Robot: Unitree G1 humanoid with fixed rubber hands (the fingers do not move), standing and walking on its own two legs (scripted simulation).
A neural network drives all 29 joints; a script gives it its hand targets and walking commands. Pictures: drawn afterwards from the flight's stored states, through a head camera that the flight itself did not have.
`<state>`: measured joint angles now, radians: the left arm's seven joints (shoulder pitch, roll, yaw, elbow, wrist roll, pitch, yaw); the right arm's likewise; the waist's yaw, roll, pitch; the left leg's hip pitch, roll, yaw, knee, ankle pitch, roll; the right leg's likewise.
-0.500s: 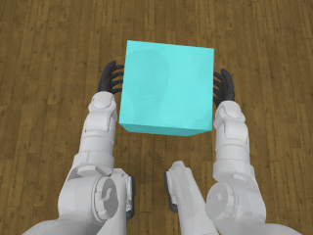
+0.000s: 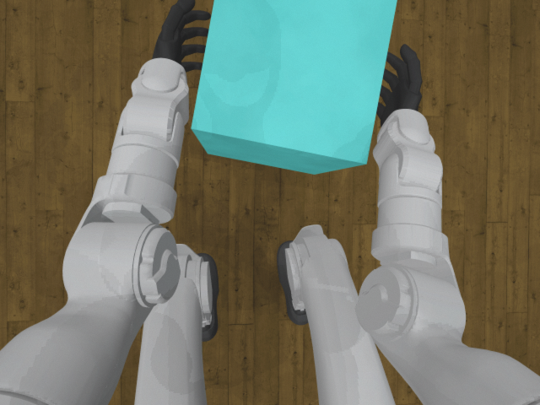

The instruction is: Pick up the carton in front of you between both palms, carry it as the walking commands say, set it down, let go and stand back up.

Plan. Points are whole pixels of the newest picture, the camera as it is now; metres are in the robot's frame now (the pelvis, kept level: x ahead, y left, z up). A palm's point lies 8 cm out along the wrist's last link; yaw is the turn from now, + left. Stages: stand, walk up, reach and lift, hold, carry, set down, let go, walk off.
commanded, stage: set down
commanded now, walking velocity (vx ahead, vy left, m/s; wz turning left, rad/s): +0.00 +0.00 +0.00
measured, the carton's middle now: (281, 94) +0.52 -0.08 -0.19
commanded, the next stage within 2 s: none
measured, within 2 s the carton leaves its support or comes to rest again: rests again in 1.02 s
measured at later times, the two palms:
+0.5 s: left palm (198, 73) +0.58 +0.04 -0.26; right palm (366, 119) +0.48 -0.24 -0.25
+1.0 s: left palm (199, 79) +0.58 +0.05 -0.28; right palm (364, 121) +0.48 -0.24 -0.26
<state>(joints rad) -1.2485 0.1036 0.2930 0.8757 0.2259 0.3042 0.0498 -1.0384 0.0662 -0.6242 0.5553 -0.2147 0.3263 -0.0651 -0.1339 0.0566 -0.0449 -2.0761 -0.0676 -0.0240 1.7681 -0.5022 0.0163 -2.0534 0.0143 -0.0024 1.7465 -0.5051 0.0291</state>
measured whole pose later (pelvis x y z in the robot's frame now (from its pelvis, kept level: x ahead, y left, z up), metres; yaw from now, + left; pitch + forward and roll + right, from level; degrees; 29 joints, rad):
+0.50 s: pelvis -0.01 +0.00 -0.09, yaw -2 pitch +43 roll -5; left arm -1.60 0.32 0.02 1.08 0.05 0.28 0.07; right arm -1.30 -0.05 -0.57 0.68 -0.06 0.30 -0.11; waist -0.18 0.03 0.28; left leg -2.29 -0.07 -0.02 2.09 -0.56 0.03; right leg -2.24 0.02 -0.02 2.05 -0.56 0.05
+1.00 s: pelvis -0.01 +0.00 -0.12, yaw -2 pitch +38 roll -5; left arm -1.64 0.34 0.05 1.20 0.06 0.24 0.04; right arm -1.35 -0.10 -0.55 0.83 -0.04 0.26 -0.06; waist -0.19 0.01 0.34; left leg -2.30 -0.07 -0.03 2.20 -0.57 0.03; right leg -2.25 0.03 -0.03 2.15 -0.57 0.05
